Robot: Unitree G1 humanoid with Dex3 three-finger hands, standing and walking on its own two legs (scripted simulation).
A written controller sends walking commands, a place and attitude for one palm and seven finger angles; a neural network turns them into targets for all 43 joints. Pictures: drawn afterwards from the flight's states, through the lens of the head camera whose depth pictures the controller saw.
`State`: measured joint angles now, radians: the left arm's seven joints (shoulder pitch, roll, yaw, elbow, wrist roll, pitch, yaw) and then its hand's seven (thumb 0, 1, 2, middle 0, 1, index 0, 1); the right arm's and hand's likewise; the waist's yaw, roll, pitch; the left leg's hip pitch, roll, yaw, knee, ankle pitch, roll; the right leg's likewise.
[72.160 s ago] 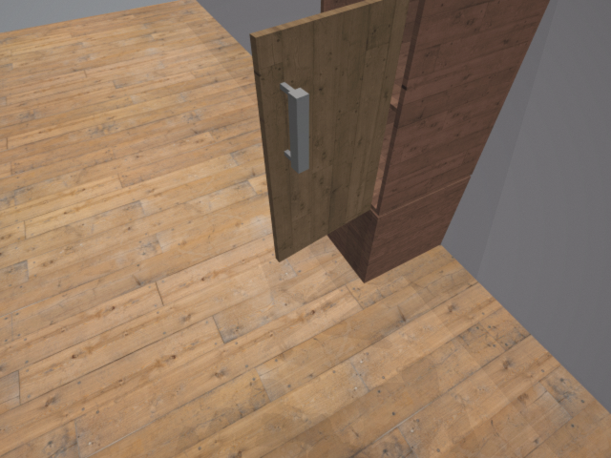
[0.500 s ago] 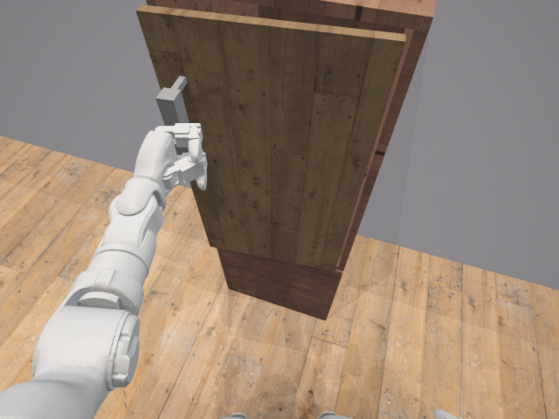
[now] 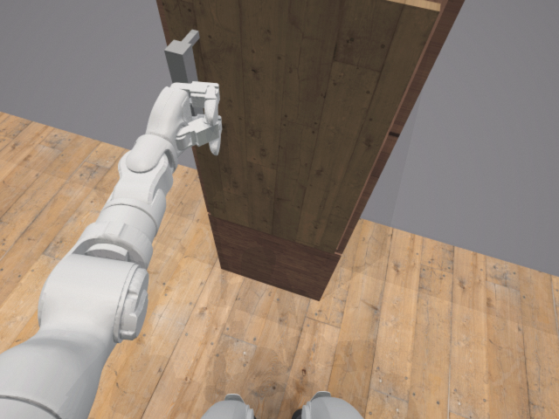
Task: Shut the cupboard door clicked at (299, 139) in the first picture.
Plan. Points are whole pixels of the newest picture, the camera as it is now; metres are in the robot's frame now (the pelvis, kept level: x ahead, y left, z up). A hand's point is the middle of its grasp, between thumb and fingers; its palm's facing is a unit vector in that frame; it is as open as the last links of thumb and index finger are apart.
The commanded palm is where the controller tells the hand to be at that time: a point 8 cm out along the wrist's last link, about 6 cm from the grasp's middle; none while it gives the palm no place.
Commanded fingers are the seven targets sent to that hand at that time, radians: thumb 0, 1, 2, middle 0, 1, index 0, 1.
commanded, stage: pull the fist back off the door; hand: left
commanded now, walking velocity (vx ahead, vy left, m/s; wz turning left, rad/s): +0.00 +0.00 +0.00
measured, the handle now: (195, 89) +0.57 +0.11 +0.12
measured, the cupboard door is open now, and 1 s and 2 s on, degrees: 0 0 0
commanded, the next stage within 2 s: draw the hand back to the body in 0.92 s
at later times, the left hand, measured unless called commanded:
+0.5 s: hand (250, 116) +0.51 +0.03 +0.12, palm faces +0.00 -1.00 +0.01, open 3.1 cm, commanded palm +0.45 +0.09 +0.13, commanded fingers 0.00 0.90 0.90 -1.30 -1.50 -1.30 -1.50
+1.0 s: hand (244, 171) +0.40 +0.04 +0.13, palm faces -0.02 -1.00 -0.01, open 3.1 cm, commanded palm +0.39 +0.09 +0.13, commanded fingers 0.00 0.90 0.90 -1.30 -1.50 -1.30 -1.50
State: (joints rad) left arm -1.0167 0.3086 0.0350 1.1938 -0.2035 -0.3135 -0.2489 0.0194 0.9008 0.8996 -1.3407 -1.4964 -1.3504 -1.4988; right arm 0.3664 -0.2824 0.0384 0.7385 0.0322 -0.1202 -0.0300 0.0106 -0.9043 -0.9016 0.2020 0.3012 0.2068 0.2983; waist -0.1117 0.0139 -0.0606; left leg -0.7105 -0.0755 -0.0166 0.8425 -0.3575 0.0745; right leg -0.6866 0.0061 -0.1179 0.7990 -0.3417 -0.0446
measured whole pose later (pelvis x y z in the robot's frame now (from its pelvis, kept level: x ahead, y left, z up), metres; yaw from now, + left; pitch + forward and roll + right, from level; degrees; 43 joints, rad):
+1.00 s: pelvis +0.04 -0.04 +0.02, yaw -2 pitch +4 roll +1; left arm -0.30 0.08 -0.01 0.38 -0.13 -0.10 0.08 0.02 0.90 0.90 -1.31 -1.50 -1.30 -1.50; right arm 0.15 -0.24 0.03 0.55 0.04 0.01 -0.02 0.01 -0.91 -0.90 0.20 0.30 0.20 0.30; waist 0.00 0.03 -0.08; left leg -0.37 -0.03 0.00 0.66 -0.36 0.02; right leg -0.39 0.06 -0.08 0.66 -0.35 -0.09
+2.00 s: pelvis +0.04 -0.01 +0.05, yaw -2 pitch -4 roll +0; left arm 0.32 0.30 0.18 -0.27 -0.07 -0.04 0.08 0.02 0.89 0.90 -0.77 -0.91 -0.77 -0.91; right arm 0.17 -0.22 0.06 0.60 0.02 0.00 -0.06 0.01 -0.90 -0.90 0.20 0.30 0.21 0.30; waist 0.06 0.09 0.00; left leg -0.08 -0.06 0.01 0.40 -0.25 0.06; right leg -0.09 0.04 -0.06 0.38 -0.23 -0.05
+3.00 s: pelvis +0.03 +0.00 +0.04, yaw -2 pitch +1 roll -1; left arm 0.54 0.38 0.36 -0.41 -0.07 -0.13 0.12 0.02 0.89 0.90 -0.21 -0.30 -0.21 -0.30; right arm 0.20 -0.26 -0.02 0.59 0.03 0.03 -0.08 0.01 -0.90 -0.90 0.20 0.30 0.21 0.30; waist 0.02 0.07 -0.05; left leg -0.25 -0.05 0.01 0.53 -0.29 0.07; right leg -0.24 0.04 -0.07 0.47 -0.25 -0.04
